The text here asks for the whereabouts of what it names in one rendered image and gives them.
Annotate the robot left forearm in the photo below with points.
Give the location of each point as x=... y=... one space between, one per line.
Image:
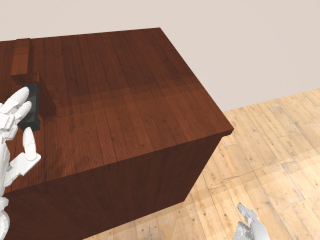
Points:
x=4 y=218

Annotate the counter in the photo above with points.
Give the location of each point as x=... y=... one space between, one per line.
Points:
x=126 y=128

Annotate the robot left hand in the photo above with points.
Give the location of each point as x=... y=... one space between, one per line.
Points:
x=11 y=113

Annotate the robot right hand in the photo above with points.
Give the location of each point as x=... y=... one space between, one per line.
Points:
x=256 y=231

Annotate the tap lever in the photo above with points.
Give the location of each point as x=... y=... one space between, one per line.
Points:
x=32 y=118

